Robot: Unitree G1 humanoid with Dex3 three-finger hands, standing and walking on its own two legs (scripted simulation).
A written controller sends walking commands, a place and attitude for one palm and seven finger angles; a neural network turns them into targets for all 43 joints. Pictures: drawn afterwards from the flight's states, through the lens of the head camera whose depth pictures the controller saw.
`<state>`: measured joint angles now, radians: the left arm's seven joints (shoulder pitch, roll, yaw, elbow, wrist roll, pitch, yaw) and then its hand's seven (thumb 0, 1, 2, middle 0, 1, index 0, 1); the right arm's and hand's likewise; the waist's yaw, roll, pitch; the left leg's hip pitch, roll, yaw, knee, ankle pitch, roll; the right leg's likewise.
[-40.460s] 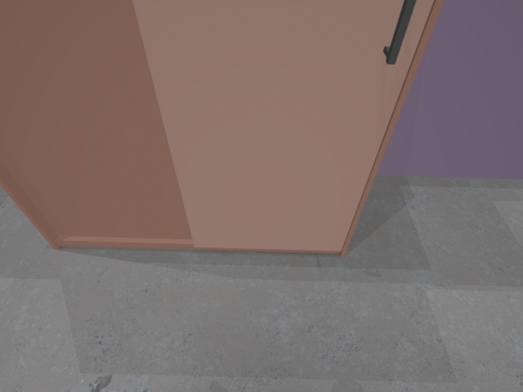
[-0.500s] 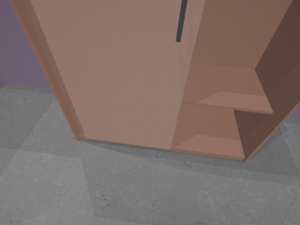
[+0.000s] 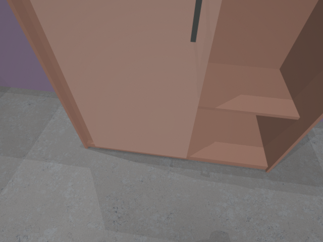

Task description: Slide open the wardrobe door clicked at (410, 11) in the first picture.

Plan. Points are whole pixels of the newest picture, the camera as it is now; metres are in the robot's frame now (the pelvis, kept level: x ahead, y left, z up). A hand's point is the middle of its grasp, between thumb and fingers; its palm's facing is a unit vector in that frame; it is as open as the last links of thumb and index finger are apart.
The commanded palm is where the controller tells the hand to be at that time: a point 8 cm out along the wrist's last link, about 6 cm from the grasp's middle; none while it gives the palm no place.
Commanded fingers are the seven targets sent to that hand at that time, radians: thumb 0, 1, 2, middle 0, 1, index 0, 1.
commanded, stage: look to check the result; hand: right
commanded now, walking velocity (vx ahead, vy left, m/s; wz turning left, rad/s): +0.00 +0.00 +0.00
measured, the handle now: (198, 0) +0.72 -0.06 +0.27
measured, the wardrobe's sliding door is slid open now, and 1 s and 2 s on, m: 0.55 0.55 0.55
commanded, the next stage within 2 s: stand and wait in 0.36 s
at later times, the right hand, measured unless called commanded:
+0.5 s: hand out of the picture +0.02 -0.18 -0.18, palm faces +0.00 +0.98 -0.20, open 7.4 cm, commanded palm none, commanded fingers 0.00 -0.90 -0.90 0.20 0.30 0.20 0.30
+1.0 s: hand out of the picture +0.05 -0.20 -0.17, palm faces -0.01 +0.97 -0.25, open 7.4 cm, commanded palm none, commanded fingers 0.00 -0.90 -0.90 0.20 0.30 0.20 0.30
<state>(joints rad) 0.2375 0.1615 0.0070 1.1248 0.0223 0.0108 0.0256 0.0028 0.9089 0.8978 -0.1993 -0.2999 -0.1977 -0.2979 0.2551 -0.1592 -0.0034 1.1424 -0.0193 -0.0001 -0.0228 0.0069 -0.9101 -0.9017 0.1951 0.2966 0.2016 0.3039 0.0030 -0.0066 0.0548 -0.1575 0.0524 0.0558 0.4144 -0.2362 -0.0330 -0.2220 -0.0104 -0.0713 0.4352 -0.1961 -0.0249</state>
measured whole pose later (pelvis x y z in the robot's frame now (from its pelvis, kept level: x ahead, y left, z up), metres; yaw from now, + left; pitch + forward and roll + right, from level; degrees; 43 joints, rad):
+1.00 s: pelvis +0.01 +0.01 +0.00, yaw +0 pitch -1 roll +0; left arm 0.16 0.24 0.01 1.13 0.02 0.00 0.02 0.00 0.90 0.90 -0.20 -0.30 -0.20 -0.30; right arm 0.18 -0.24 -0.01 1.14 -0.02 -0.01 -0.01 0.01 -0.91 -0.90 0.20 0.30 0.20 0.30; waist 0.00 0.00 0.06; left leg -0.10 0.04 0.06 0.35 -0.22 -0.03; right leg -0.17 -0.01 -0.07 0.37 -0.18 -0.02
